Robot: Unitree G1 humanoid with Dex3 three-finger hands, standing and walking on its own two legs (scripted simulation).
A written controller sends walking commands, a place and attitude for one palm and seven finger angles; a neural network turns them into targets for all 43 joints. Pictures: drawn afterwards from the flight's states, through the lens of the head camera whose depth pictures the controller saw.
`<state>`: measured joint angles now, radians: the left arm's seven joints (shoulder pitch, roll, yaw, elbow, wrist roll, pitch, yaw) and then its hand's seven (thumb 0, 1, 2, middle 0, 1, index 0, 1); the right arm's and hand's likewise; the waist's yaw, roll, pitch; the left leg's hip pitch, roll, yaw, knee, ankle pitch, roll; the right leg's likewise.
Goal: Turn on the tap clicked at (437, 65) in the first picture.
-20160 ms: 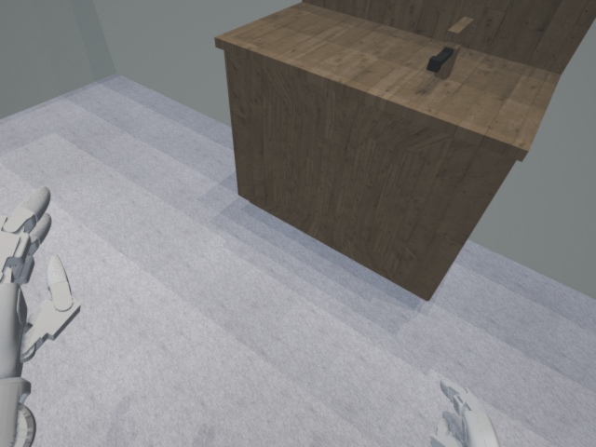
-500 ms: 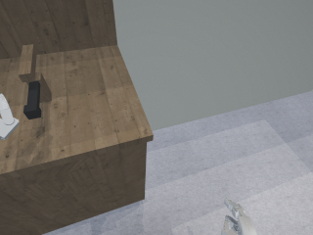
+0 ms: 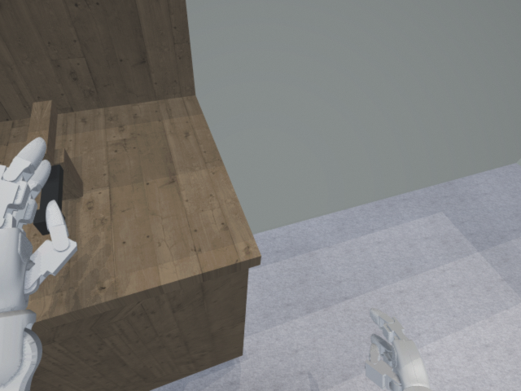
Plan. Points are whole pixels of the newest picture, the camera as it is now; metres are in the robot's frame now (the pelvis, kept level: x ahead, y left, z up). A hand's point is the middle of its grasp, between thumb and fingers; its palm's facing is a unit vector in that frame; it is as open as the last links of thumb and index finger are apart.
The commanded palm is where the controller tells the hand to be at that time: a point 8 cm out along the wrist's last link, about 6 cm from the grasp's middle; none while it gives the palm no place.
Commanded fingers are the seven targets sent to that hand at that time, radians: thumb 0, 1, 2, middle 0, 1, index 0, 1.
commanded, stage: come to a stop and stand still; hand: left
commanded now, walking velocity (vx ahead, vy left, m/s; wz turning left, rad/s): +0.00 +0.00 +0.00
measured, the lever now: (49, 220) +0.30 +0.33 +0.10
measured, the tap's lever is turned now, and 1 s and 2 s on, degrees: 0 0 0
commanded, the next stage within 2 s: look again from close up in 0.28 s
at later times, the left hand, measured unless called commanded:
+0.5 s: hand (65, 253) +0.22 +0.25 +0.16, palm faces +0.40 -0.85 -0.34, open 7.4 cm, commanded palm +0.16 +0.28 +0.18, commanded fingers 0.00 0.90 0.90 -0.20 -0.30 -0.20 -0.30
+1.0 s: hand (20, 223) +0.23 +0.29 +0.19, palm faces +0.50 -0.75 -0.43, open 7.4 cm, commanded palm +0.14 +0.27 +0.18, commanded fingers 0.00 0.90 0.90 -0.20 -0.30 -0.20 -0.30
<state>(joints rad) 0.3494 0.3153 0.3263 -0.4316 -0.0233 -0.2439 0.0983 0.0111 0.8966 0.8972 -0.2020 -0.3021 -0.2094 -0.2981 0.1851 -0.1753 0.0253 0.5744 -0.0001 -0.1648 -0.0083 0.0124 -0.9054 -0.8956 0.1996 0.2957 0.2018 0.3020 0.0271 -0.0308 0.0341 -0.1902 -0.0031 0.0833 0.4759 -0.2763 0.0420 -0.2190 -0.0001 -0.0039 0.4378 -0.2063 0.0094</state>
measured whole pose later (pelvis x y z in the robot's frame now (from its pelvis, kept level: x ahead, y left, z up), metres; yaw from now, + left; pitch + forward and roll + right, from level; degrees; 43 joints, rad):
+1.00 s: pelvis -0.02 -0.01 +0.00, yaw +1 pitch -1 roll -1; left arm 0.11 0.50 0.44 -0.30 0.01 -0.22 0.07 0.01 0.89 0.90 -0.21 -0.30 -0.22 -0.30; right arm 0.20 -0.19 0.01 0.61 0.00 -0.11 -0.03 0.01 -0.91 -0.90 0.20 0.30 0.20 0.30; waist 0.08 -0.05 0.10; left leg -0.22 0.00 0.05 0.48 -0.24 0.03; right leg -0.24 0.01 -0.04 0.43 -0.18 -0.01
